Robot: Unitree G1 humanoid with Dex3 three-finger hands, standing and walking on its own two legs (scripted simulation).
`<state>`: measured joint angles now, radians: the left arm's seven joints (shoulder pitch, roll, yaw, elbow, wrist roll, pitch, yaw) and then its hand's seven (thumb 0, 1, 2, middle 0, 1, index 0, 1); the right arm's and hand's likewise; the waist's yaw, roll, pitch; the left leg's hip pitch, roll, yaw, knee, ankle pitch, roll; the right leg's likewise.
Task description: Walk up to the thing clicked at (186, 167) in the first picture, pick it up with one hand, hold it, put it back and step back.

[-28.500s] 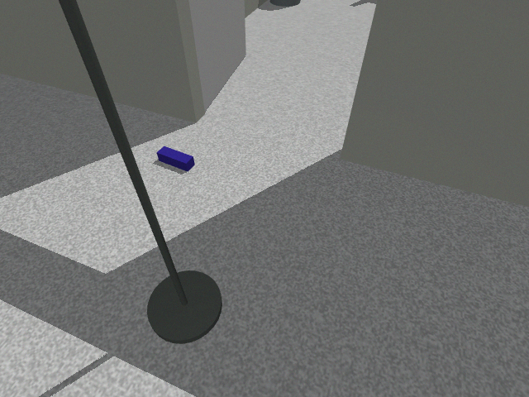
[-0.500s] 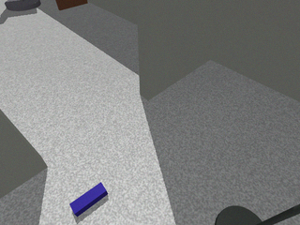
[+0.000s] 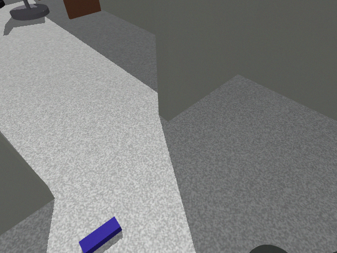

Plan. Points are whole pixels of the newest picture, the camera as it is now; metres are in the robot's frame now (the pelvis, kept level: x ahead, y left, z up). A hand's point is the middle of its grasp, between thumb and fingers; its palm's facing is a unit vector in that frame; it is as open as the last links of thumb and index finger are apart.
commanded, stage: walk up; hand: left
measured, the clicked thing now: (101, 235) +0.38 +0.37 -0.75
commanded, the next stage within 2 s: stand in 0.90 s
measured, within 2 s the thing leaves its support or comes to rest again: neither
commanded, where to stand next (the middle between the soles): +0.03 +0.00 m, yaw +0 degrees
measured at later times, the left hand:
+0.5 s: hand out of the picture +0.10 +0.24 -0.15, palm faces -0.04 -0.94 -0.34, open 7.4 cm
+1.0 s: hand out of the picture +0.10 +0.24 -0.15, palm faces -0.03 -0.94 -0.33, open 7.4 cm
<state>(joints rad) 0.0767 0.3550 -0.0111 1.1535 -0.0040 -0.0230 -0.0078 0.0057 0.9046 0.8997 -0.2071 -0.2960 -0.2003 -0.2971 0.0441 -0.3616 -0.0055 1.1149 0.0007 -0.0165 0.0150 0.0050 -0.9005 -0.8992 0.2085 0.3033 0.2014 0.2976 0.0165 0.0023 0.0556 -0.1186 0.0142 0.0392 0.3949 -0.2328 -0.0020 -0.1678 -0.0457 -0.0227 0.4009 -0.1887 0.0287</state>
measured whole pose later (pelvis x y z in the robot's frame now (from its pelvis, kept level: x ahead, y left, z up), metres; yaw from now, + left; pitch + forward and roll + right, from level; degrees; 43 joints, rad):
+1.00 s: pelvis +0.01 -0.01 +0.00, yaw -1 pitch -2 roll +0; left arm 0.07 0.34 0.01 1.15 0.00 -0.01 -0.01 0.01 0.90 0.90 -0.21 -0.30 -0.20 -0.30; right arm 0.09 -0.35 -0.01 1.14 -0.01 -0.01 0.01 0.01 -0.90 -0.90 0.21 0.30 0.20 0.30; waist -0.01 0.00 0.06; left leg -0.06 0.03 0.05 0.30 -0.20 -0.02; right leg -0.12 -0.03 -0.01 0.33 -0.17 0.02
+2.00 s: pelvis +0.00 -0.02 +0.00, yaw +0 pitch -2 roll +0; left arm 0.10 0.35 -0.01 1.13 0.01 -0.01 -0.01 0.01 0.90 0.90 -0.21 -0.30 -0.20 -0.30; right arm 0.12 -0.35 0.00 1.15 -0.01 0.00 0.01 0.01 -0.90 -0.90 0.21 0.30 0.20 0.30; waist -0.01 0.00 0.05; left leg -0.08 0.04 0.04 0.30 -0.19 -0.03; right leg -0.14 -0.01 -0.03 0.33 -0.16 0.00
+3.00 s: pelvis +0.01 -0.02 +0.00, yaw -1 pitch -2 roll +0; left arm 0.11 0.35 -0.01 1.13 0.01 -0.01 -0.01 0.00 0.90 0.90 -0.21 -0.30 -0.20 -0.30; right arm 0.12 -0.35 0.00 1.13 -0.01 0.00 0.01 0.01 -0.90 -0.90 0.21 0.30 0.20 0.30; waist 0.00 0.00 0.05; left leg -0.06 0.04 0.04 0.29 -0.20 -0.03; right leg -0.13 -0.01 -0.03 0.32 -0.17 0.00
